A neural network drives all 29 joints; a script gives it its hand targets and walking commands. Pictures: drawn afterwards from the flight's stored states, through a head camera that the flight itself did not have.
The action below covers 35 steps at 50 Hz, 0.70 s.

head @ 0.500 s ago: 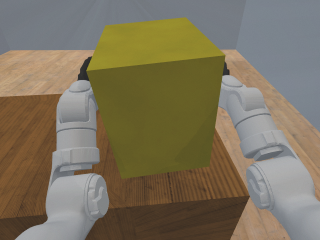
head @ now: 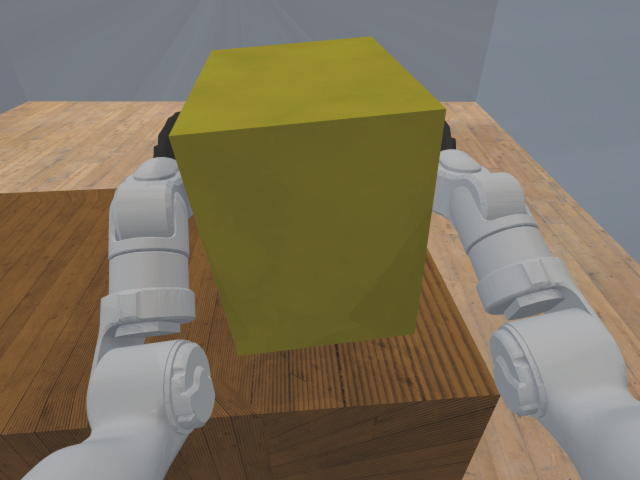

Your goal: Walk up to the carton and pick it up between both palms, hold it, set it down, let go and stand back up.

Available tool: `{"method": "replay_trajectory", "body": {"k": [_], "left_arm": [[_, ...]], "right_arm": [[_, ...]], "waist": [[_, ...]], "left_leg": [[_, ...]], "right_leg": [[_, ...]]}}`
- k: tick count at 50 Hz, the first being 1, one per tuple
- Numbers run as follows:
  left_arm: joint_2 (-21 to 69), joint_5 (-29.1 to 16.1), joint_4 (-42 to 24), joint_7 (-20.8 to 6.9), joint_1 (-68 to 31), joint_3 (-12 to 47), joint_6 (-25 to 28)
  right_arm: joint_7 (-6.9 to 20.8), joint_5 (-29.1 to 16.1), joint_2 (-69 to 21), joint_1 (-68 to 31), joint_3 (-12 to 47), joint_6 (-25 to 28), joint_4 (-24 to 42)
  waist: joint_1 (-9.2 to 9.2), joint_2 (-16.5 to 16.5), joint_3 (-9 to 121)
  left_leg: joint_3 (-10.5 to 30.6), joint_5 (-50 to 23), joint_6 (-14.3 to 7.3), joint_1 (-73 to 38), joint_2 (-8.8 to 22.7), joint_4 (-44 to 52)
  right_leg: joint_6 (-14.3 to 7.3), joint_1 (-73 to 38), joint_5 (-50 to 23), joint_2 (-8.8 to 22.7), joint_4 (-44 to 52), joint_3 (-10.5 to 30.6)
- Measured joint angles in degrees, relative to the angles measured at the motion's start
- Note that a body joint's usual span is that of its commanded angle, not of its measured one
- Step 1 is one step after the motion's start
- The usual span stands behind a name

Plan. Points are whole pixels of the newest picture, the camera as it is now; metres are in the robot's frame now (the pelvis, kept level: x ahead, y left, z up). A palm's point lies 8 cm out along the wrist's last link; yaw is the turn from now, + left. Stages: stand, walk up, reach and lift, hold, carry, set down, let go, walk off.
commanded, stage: hold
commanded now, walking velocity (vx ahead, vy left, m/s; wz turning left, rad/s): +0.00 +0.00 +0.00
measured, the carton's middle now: (309, 186) +0.41 +0.01 +0.24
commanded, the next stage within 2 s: none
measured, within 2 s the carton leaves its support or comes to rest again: neither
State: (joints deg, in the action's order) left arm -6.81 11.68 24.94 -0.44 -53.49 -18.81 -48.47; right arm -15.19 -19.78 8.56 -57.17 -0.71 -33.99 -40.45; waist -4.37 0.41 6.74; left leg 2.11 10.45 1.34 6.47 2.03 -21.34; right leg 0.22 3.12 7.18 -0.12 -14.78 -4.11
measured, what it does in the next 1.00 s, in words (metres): stands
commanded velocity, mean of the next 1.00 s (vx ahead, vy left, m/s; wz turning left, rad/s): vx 0.00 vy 0.00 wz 0.00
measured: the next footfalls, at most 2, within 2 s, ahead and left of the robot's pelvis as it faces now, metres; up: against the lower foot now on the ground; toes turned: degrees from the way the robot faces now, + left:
none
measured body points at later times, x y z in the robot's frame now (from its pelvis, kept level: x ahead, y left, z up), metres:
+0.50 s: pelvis +0.00 +0.00 +0.00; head -0.08 +0.02 +0.44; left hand +0.39 +0.16 +0.28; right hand +0.39 -0.15 +0.27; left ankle +0.02 +0.13 -0.75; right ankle +0.02 -0.12 -0.75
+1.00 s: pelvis +0.00 +0.00 +0.00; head -0.08 +0.03 +0.44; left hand +0.39 +0.16 +0.27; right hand +0.39 -0.15 +0.28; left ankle +0.02 +0.13 -0.75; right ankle +0.02 -0.12 -0.75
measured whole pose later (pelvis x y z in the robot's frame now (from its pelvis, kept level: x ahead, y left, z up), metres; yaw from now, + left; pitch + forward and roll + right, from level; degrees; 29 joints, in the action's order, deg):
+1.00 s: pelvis +0.00 +0.00 +0.00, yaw +0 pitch -5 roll -2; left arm -5.7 12.3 22.5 -0.3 -51.1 -18.1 -48.0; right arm -15.0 -20.3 8.9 -55.9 -0.5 -34.1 -39.3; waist -4.8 1.4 6.6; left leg 2.0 10.8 1.3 6.0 2.1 -21.8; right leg 0.2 2.6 7.3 -0.2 -14.8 -3.8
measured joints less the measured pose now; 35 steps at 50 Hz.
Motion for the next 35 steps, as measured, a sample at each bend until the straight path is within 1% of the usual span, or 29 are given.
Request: {"method": "replay_trajectory", "body": {"k": [18,35], "left_arm": [[0.91,0.32,-2.62,0.49,1.53,0.47,-0.58],[0.53,0.22,-1.31,0.20,0.58,-0.16,-0.30]], "right_arm": [[0.09,-0.93,0.53,1.27,0.70,-0.09,1.54],[-0.03,-0.16,0.07,0.84,0.26,-0.33,1.11]], "waist": [[0.06,-0.27,-0.19],[0.09,-0.19,-0.20]], "left_leg": [[-0.60,0.50,-0.15,-0.16,0.11,-0.44],[-0.14,0.10,0.00,-0.32,0.13,0.01]], "right_leg": [[0.13,-0.12,0.01,-0.10,0.03,0.67],[-0.06,-0.17,0.09,-0.15,-0.12,0.26]]}}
